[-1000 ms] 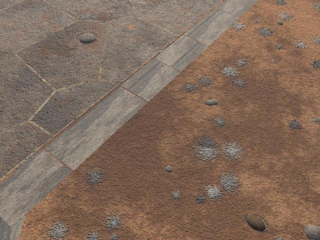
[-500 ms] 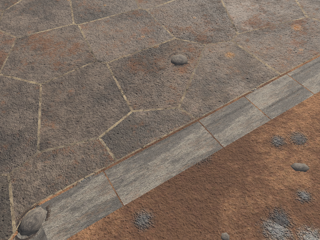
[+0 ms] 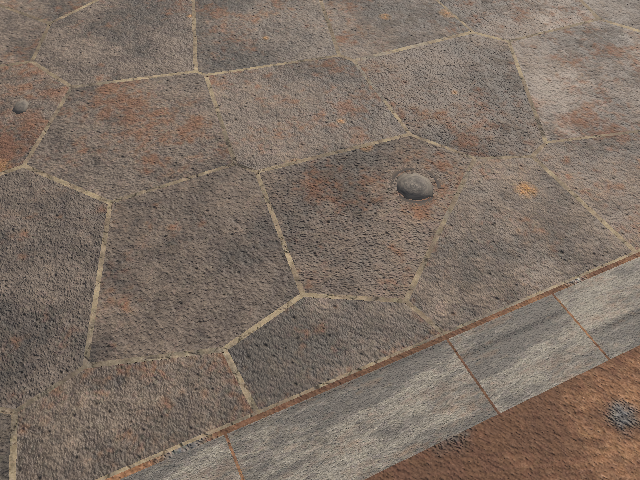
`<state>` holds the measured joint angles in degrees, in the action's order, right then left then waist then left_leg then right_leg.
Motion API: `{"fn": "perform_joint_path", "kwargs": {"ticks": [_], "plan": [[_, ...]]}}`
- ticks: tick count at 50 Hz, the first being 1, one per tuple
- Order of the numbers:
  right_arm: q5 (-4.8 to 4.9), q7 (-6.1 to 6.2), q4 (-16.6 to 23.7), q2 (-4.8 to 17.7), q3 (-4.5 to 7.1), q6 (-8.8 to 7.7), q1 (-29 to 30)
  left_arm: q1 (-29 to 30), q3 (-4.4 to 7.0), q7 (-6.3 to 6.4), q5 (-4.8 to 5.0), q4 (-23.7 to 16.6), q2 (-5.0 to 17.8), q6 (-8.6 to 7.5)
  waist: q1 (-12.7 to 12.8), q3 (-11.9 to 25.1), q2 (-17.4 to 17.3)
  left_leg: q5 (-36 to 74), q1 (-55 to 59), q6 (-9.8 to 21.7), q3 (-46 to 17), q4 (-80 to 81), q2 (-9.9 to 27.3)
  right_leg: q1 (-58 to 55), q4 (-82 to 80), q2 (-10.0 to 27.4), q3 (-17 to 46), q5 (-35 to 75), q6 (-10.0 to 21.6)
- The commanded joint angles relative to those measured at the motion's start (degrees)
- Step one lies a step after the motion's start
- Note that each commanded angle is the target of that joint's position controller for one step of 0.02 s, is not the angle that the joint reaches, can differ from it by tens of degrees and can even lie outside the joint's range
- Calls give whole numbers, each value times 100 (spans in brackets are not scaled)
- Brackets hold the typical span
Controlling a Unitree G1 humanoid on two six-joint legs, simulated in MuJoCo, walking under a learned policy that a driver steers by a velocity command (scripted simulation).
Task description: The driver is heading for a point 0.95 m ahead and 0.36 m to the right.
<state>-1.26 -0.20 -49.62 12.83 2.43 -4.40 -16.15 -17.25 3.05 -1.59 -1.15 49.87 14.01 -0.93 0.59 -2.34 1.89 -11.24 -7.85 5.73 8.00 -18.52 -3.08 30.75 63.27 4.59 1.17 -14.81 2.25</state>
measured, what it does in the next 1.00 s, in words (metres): walks ahead, turning right: right foot, then left foot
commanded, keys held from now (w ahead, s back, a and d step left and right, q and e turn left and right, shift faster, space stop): w+e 0.90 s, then w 0.10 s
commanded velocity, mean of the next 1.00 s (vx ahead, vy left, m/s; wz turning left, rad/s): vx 0.50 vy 0.00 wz -0.50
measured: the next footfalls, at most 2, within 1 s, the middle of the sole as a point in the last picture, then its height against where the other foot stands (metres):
right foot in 0.34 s outside the picture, level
left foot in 0.86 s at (361, 398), level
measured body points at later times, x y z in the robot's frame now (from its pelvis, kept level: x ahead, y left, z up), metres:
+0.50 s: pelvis +0.26 -0.07 -0.01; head +0.28 -0.08 +0.44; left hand +0.41 +0.18 -0.14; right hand +0.28 -0.34 -0.14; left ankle +0.24 +0.09 -0.65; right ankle +0.27 -0.11 -0.75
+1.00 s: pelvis +0.54 -0.12 -0.01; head +0.57 -0.12 +0.44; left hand +0.75 +0.09 -0.14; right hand +0.52 -0.42 -0.11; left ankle +0.63 -0.06 -0.75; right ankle +0.39 -0.15 -0.66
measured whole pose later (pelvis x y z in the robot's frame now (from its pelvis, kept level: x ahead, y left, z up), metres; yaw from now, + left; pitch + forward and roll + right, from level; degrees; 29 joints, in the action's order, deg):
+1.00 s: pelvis +0.54 -0.12 -0.01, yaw -34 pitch +1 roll +0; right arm -2.1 0.3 -42.4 14.9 1.7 -3.7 -10.4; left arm -18.2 3.9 -1.1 -1.6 45.7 18.0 -1.7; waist 1.8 -2.0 2.3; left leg -10.3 -18.6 2.0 3.2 -27.9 -0.9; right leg 21.0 64.6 -3.9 3.8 -21.1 4.3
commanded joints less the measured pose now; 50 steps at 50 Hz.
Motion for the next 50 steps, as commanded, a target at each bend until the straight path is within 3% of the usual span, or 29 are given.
{"fn": "perform_joint_path", "kwargs": {"ticks": [1, 7, 11, 14, 15, 16, 17, 18, 19, 20, 21, 22, 23, 25, 27, 32, 37, 39, 40, 42, 43, 44, 45, 46, 47, 48, 50], "plan": [[22, 31, 155, 631, 144, -184, -184, -123, 99, -66, -15, -174, 256, 61, 20, -97, -552, 1508, 154, 282, -759, 1186, 1577, 581, -134, 137, 115, 669, -41], [32, 97, -70, 596, 106, -186, -538, 947, 17, -140, -52, -522, 131, 20, -192, -365, -535, 2118, 613, 174, -23, 1155, 1538, 886, -1628, 37, -296, 1539, -37], [5, 173, -295, 702, 111, -119, -935, 1514, -49, -205, -82, -813, 89, -2, -348, -448, -525, 3177, 1271, 100, 321, 795, 1716, 751, -2441, -147, -784, 1252, 242], [-17, 238, -318, 950, 151, -48, -810, 1153, 11, -159, -91, -794, 223, 14, -77, -83, -756, 5633, 1608, 4, 591, -224, 1792, -45, -2632, -646, -1133, 438, 605], [-31, 249, -303, 1052, 178, 0, -730, 757, 61, -128, -94, -707, 314, 5, 122, 168, -818, 6155, 1619, 23, 634, -909, 1817, -496, -2677, -839, -1174, 112, 757], [-32, 242, -267, 1133, 202, 53, -680, 192, 142, -93, -104, -557, 459, -33, 370, 519, -799, 5969, 1414, 41, 625, -1869, 1829, -1200, -2897, -994, -1095, -81, 917], [2, 210, -174, 1162, 210, 72, -522, -662, 272, -27, -166, -303, 711, -84, 835, 948, -491, 4776, 614, -88, 691, -3309, 1681, -2484, -3474, -896, -671, 66, 1156], [48, 146, 114, 619, 92, 34, -651, -979, 465, 64, -193, -254, 1390, -79, 720, 1440, 505, 825, -1274, -321, 670, -5321, 1054, -4039, -3627, 668, 1520, -128, 1704], [67, 58, 475, 647, 109, -25, -445, -775, 531, 39, -24, -366, 1710, -34, 519, 1831, 869, -2024, -3000, -510, -448, -6672, -51, -4816, -4553, 1573, 4386, 252, 2483], [2, 24, 575, 762, 106, -86, 150, -577, 495, 73, 78, -330, 1501, 10, 567, 1089, 65, -1397, -3604, -459, -1092, -6582, 450, -4353, -4729, 1422, 3505, 295, 2246], [59, 5, 625, 746, 81, -160, 195, -306, 408, 108, 98, -324, 1185, 7, 351, 482, -158, -891, -3495, -453, -1028, -6093, 673, -3537, -4835, 1264, 2818, 684, 1993], [42, 18, 544, 734, 91, -161, 90, -48, 334, 122, 78, -339, 928, -17, 58, 127, -460, -705, -3149, -485, -1008, -5533, 853, -2874, -4928, 929, 2260, 1285, 1681], [-62, 21, 533, 710, 83, -66, 0, 123, 286, 148, 119, -359, 796, -58, -130, 37, -429, -664, -2790, -578, -1015, -5200, 937, -2425, -4986, 633, 1822, 1770, 1529], [-169, -22, 525, 626, 68, 147, -154, 126, 248, 136, 140, -383, 764, -182, -259, 202, -242, -612, -2418, -733, -935, -4849, 954, -2126, -5029, 343, 1414, 2426, 1467], [-164, -53, 639, 559, 51, 247, 40, -49, 288, 119, 138, -350, 939, -251, -248, 207, -149, -360, -2528, -849, -825, -4438, 944, -2019, -5082, 176, 1240, 2610, 1427], [-123, -84, 1072, 571, 18, 265, 1234, -625, 303, 128, 130, -312, 995, -224, 202, 30, 139, 634, -3133, -966, -780, -3046, 848, -2442, -5067, 25, 1387, 2408, 1157], [-60, -128, 1388, 610, -51, 168, 2018, -989, 322, 187, 58, -331, 1092, -197, 503, 36, 213, 910, -3118, -857, -813, -1975, 554, -3093, -4670, 167, 1717, 2849, 1108], [-37, -120, 1446, 719, -41, 115, 1961, -885, 340, 231, 29, -399, 1176, -202, 395, 49, 271, 763, -2695, -735, -919, -1573, 467, -3147, -4457, 275, 1919, 3028, 984], [-27, -105, 1393, 803, -17, 90, 1694, -701, 351, 246, 20, -460, 1231, -208, 225, 84, 307, 595, -2205, -654, -944, -1344, 401, -3003, -4318, 288, 1970, 3142, 868], [-18, -5, 1053, 1055, 97, 15, 529, -364, 361, 199, 27, -553, 1321, -249, -340, 552, 170, 303, -529, -450, -817, -927, 137, -2606, -3228, 1, 1858, 3906, 613], [-97, 77, 919, 1296, 178, -60, -261, -348, 309, 138, 83, -593, 1143, -293, -710, 1111, -211, 81, 738, -248, -1275, -706, 666, -2054, -1967, -398, 1554, 3274, 469], [-248, 173, 970, 1767, 272, -60, -928, -633, 152, 126, 213, -795, 546, -325, -767, 1959, -1101, -1090, 2142, 88, -3127, -448, 2277, -912, -236, -941, 936, 659, 311], [-171, 143, 963, 1948, 342, 38, -566, -1051, 146, 125, 167, -950, 645, -285, -281, 2190, -2219, -1430, 2311, 608, -5503, 353, 2959, 270, 668, -1309, 568, -1702, 270], [-118, 106, 1072, 1330, 234, 89, -86, -904, 178, 164, 1, -686, 937, -182, -168, 1226, -995, -2060, 1469, 594, -4898, 359, 2725, 574, 1044, -787, 653, -1197, 291], [-67, 73, 1068, 901, 127, 86, 158, -531, 165, 92, -49, -676, 894, -163, -192, 605, -402, -1759, 713, 517, -3947, 438, 2369, 458, 845, -627, 576, -723, 257], [-85, 53, 1006, 739, 74, 71, 261, -411, 137, 43, -45, -701, 752, -148, -93, 322, -405, -1065, 245, 381, -3210, 586, 2058, 294, 535, -483, 537, -515, 219], [-56, 37, 799, 726, 58, -36, 105, -399, 96, -37, -125, -690, 630, -53, -4, 162, -770, 51, -166, 313, -2341, 718, 1701, 33, 244, -385, 488, -396, 132]]}}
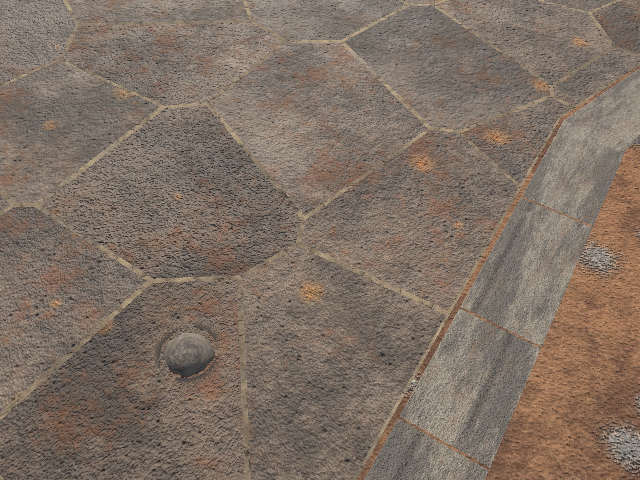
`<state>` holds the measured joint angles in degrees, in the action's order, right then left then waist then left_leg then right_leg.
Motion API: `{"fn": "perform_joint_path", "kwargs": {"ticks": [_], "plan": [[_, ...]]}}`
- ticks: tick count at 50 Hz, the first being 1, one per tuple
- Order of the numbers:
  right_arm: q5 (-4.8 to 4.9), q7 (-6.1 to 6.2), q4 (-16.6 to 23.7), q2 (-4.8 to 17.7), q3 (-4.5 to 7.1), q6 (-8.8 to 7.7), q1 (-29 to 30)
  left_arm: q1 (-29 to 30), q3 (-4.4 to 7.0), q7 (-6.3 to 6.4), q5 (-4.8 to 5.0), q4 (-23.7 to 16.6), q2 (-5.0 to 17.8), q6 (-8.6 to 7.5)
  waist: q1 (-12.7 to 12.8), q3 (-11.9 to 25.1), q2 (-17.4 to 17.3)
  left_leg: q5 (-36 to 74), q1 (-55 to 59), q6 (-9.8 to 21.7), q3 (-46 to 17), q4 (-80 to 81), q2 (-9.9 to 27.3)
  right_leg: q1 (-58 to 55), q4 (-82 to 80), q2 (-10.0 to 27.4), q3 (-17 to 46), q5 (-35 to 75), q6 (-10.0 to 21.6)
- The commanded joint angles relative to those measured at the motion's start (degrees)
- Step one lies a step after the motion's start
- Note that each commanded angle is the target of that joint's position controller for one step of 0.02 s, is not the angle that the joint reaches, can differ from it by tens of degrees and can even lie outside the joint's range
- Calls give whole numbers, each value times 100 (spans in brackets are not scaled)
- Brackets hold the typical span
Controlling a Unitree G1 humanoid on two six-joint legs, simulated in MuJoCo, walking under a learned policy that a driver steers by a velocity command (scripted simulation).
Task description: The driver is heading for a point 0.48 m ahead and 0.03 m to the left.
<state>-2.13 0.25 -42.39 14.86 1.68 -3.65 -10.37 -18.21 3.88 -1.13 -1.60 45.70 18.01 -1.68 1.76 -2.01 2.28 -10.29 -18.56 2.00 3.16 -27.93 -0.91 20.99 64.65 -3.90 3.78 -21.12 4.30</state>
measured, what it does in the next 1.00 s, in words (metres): walks ahead: right foot, then left foot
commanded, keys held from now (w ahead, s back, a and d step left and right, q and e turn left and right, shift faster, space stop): w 0.40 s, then w+q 0.08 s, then no key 0.52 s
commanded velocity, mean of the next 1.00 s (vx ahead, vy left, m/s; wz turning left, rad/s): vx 0.35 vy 0.00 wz -0.05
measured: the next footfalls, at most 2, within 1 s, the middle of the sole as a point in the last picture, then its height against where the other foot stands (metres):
right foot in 0.36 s outside the picture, level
left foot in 0.82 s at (309, 461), level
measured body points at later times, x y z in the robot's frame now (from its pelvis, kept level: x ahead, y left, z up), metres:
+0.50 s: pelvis +0.25 -0.05 +0.00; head +0.27 -0.07 +0.45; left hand +0.39 +0.20 -0.10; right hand +0.26 -0.31 -0.14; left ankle +0.18 +0.09 -0.65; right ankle +0.28 -0.12 -0.74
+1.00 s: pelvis +0.40 -0.03 +0.00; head +0.42 -0.02 +0.45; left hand +0.44 +0.21 -0.15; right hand +0.48 -0.27 -0.13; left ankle +0.47 +0.04 -0.74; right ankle +0.36 -0.16 -0.70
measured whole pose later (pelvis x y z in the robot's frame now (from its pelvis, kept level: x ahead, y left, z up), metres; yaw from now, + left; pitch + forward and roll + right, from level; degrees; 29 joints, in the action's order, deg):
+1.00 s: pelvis +0.40 -0.03 +0.00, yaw -1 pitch -1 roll +0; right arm -1.1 1.7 -54.0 10.5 0.1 -1.3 -11.7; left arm -14.2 0.9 1.4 -1.1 57.0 11.5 0.5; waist 0.6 -3.3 1.1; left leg -6.6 -17.1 4.5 4.2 -24.4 -1.8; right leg 15.9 45.0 -0.2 0.3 -28.7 0.7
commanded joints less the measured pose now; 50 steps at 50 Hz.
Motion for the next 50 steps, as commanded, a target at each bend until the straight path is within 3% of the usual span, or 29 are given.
{"fn": "perform_joint_path", "kwargs": {"ticks": [1, 3, 6, 10, 12, 15, 16, 17, 18, 19, 20, 21, 22, 23, 24, 25, 27, 29, 33, 37, 39, 40, 41, 42, 43, 44, 45, 47, 50], "plan": [[60, -43, -5, 547, 141, -180, -601, -314, 2, -101, -81, -272, 202, 49, -107, 192, -853, 475, 910, 731, -1678, 1674, 1458, 967, 38, 422, 220, 293, -92], [107, -93, -132, 614, 166, -271, -745, -86, -17, -127, -76, -351, 181, 65, -86, 183, -820, 972, 1029, 837, -1359, 1790, 1472, 1216, -182, 412, 247, 502, -144], [123, -110, -286, 652, 184, -272, -907, 599, -80, -167, -86, -571, 128, 44, -180, 6, -732, 1002, 1172, 892, -952, 2029, 1411, 1639, -912, 532, 132, 1020, -267], [156, -133, -488, 700, 198, -224, -1137, 1442, -243, -235, -63, -797, -92, -17, -359, -74, -762, 1367, 1098, 776, -402, 2025, 1181, 1139, -2338, 672, -481, 1666, -328], [151, -134, -617, 791, 222, -197, -1378, 1699, -266, -221, -46, -864, -64, -39, -456, -83, -790, 1594, 1270, 739, -395, 1901, 1267, 903, -2749, 637, -668, 1596, -263], [133, -110, -771, 925, 258, -117, -1521, 1713, -239, -151, -52, -896, 56, -80, -404, -95, -812, 2211, 1675, 684, -463, 1516, 1488, 596, -3168, 518, -785, 1151, -48], [141, -98, -805, 958, 262, -88, -1495, 1459, -215, -119, -77, -817, 90, -107, -261, 17, -789, 2842, 1749, 631, -389, 1119, 1469, 198, -3385, 381, -852, 1020, 46], [168, -90, -845, 927, 246, -55, -1481, 829, -166, -76, -123, -592, 141, -160, 46, 324, -602, 3413, 1679, 527, -160, 281, 1278, -641, -3808, 223, -904, 1147, 167], [177, -80, -800, 769, 186, -56, -1486, -96, -62, -13, -209, -283, 384, -217, 390, 925, -349, 2946, 1091, 397, 40, -852, 1020, -1956, -3836, 497, -547, 1063, 349], [277, -110, -449, 315, 52, -79, -1530, -917, 90, 74, -307, -207, 984, -237, 622, 1725, 704, 713, -532, 132, 399, -2827, 457, -3550, -4145, 2164, 1629, 301, 832], [190, -88, -436, 493, 133, -54, -1659, -987, 175, 95, -60, -118, 1206, -153, 482, 1919, 1261, -1969, -1639, 113, -51, -3999, -162, -3749, -4860, 2821, 3459, 545, 1236], [121, -60, -470, 719, 206, 3, -1349, -528, 113, 98, 37, -165, 901, -129, 328, 1107, 520, -1723, -2067, 190, -532, -4339, 186, -3199, -4809, 2601, 2632, 602, 1138], [155, -98, -457, 568, 166, -13, -1146, -127, 13, 87, 37, -211, 514, -166, 171, 549, 241, -1295, -2012, 212, -592, -4145, 366, -2461, -4965, 2346, 1898, 885, 997], [189, -117, -510, 461, 156, 10, -1123, 131, -59, 76, 23, -205, 258, -209, -17, 268, 153, -1015, -1740, 205, -596, -3773, 520, -1908, -5218, 2068, 1321, 1071, 748], [117, -138, -561, 436, 163, 80, -1174, 234, -101, 89, 42, -158, 123, -256, -159, 105, 288, -871, -1498, 151, -609, -3544, 589, -1532, -5395, 1884, 933, 1286, 586], [56, -164, -653, 369, 155, 151, -1282, 277, -128, 103, 38, -118, 53, -306, -249, 41, 312, -739, -1256, 76, -572, -3499, 550, -1303, -5462, 1766, 633, 2060, 547], [41, -180, -686, 282, 171, 218, -1320, 128, -119, 106, 65, 22, 108, -411, -388, 102, 161, -612, -1142, -31, -518, -3448, 403, -1285, -5321, 1740, 167, 4102, 649], [31, -172, -655, 187, 161, 243, -1140, 51, -109, 113, 96, 145, 170, -436, -438, 117, 142, -320, -1224, -116, -444, -3118, 356, -1326, -5212, 1676, -250, 5081, 673], [47, -156, -501, -8, 36, 240, -391, -25, -160, 138, 110, 369, 110, -364, -269, 67, 365, 476, -828, -151, -65, -1598, 295, -1269, -5095, 1355, -801, 5380, 541], [47, -52, -540, 72, 9, 199, -201, -314, -147, 176, 102, 683, 178, -285, -135, 168, 360, 524, -422, 27, 36, -813, 151, -1737, -4630, 1525, -633, 5490, 501], [28, 3, -680, 139, 31, 136, -474, -228, -134, 212, 119, 771, 205, -235, -276, 182, 283, 502, -28, 188, 24, -237, 69, -1865, -4138, 1546, -518, 5339, 409], [-7, 33, -833, 189, 50, 61, -832, -203, -134, 226, 149, 819, 203, -216, -464, 300, 46, 1203, 558, 268, -27, 432, 63, -1794, -3617, 1366, -571, 4954, 245], [-48, 72, -958, 555, 130, -31, -1220, -380, -159, 242, 145, 793, 138, -237, -497, 697, -404, 3465, 1481, 377, -576, 354, 695, -1397, -2951, 1070, -688, 3736, 29], [-24, 94, -1007, 860, 193, -16, -1487, -1159, -280, 251, 264, 881, -338, -207, -273, 1424, -1295, 5985, 2578, 1219, -1734, -47, 1995, -659, -1803, 491, -866, 700, -148], [183, 78, -1034, 585, 123, 41, -1484, -1094, -237, 272, 261, 1050, -211, -39, -428, 1754, -1289, 5966, 2407, 1785, -2328, 204, 2378, -498, -1159, 154, -481, -1501, -192], [239, 74, -969, 535, 91, 81, -1108, -779, -186, 265, 159, 994, -71, 64, -330, 1272, -1026, 4718, 1888, 1787, -2154, 538, 2238, -254, -863, 234, -246, -1794, -214], [191, 103, -925, 421, 50, 128, -728, -421, -173, 253, 59, 974, -92, 119, -263, 788, -791, 3535, 1385, 1614, -1991, 854, 2013, -107, -810, 299, -189, -1579, -241], [128, 186, -901, 206, -36, 196, -199, -278, -199, 250, 17, 1028, -252, 221, 24, 282, -784, 2232, 457, 1143, -1418, 1319, 1529, -453, -1489, 505, -155, -919, -343], [88, 182, -1037, 225, -37, 214, -204, -476, -255, 300, 55, 1296, -416, 307, 24, 444, -839, 1488, 358, 921, -1093, 1350, 1231, -933, -2332, 390, -378, -486, -444]]}}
